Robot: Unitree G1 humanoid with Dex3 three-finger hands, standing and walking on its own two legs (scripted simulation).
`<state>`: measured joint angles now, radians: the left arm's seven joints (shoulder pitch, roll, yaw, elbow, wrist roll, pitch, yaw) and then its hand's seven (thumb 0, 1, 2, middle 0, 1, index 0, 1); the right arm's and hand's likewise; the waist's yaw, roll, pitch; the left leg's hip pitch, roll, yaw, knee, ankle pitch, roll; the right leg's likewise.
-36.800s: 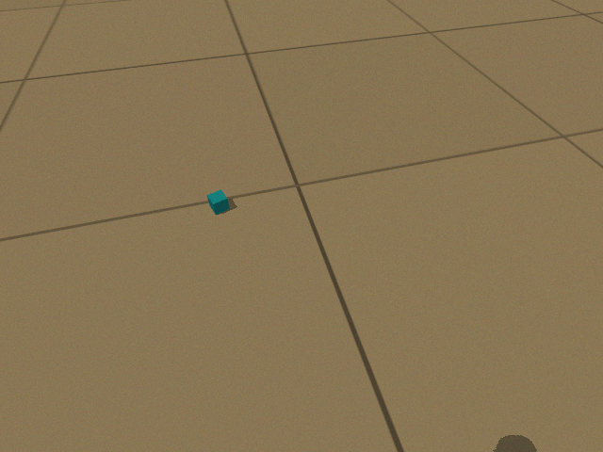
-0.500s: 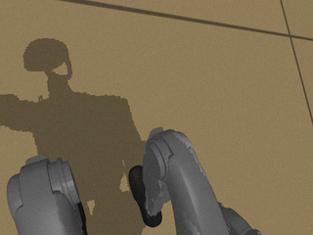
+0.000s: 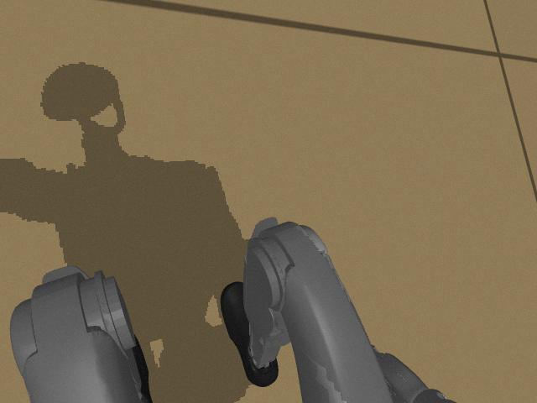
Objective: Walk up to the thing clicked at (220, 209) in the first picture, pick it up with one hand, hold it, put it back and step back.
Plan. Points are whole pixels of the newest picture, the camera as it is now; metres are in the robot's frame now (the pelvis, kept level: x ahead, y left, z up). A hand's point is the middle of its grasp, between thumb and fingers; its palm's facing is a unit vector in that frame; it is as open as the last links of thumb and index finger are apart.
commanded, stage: open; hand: left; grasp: from above
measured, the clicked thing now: out of the picture +0.41 +0.35 -0.27
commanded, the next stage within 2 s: withdraw in 0.18 s
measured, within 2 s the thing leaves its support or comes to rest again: neither
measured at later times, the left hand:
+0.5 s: hand out of the picture +0.42 +0.35 -0.22, palm faces -0.37 -0.17 -0.91, open 14.1 cm
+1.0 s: hand out of the picture +0.38 +0.35 -0.10, palm faces -0.53 -0.18 -0.83, open 14.1 cm
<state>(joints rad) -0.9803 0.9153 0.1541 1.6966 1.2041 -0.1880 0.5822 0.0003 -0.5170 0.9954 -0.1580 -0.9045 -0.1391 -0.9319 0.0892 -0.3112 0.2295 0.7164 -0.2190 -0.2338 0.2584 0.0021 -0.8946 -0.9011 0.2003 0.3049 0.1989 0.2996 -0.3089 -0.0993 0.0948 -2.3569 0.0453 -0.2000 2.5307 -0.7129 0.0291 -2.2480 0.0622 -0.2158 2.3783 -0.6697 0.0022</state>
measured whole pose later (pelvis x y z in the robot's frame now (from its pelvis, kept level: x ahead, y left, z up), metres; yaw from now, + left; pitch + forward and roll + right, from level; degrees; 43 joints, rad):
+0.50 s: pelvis +0.00 +0.00 +0.00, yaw +0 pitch +30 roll -13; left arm -0.92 0.89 0.16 1.53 1.24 -0.21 0.56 0.00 -0.55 1.02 -0.08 -1.02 -0.09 -1.03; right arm 0.11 -0.31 0.20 0.72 -0.21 -0.22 0.26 0.00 -0.90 -0.90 0.20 0.30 0.20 0.30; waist -0.29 -0.09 0.07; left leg -2.36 0.04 -0.20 2.53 -0.72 0.03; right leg -2.25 0.06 -0.22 2.37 -0.68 0.00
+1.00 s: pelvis -0.01 -0.01 +0.06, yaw +6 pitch +33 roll -8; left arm -0.88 0.76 0.00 1.30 1.13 -0.25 0.16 0.00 -0.53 1.02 -0.08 -1.02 -0.09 -1.03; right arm 0.13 -0.32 0.09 0.69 -0.09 -0.05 0.12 0.00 -0.90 -0.90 0.20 0.30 0.20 0.30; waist -0.18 -0.04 -0.06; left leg -2.21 0.03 -0.11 2.28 -0.65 0.02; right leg -2.14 0.04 -0.13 2.21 -0.65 -0.02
